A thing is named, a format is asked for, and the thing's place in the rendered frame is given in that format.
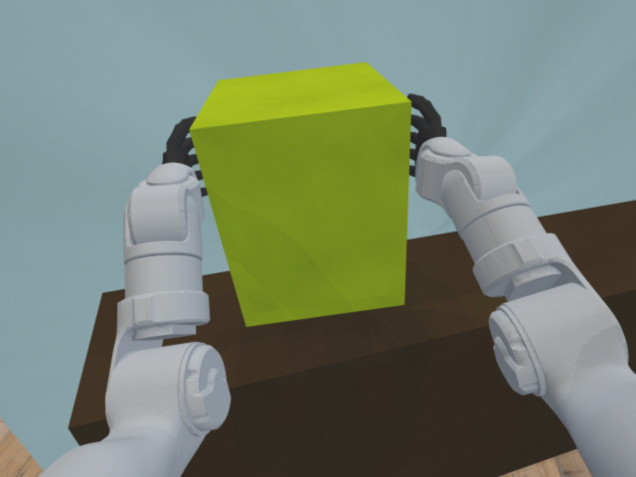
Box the robot left forearm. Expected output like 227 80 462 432
105 163 210 426

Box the robot right forearm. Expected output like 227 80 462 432
415 137 629 363

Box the left robot hand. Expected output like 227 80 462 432
162 116 208 197

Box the robot left upper arm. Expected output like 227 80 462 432
38 342 231 477

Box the robot right upper arm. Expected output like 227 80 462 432
489 282 636 477

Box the right robot hand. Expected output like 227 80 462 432
407 93 446 177

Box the carton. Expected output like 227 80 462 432
189 63 411 327

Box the pedestal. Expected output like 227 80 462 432
69 200 636 477

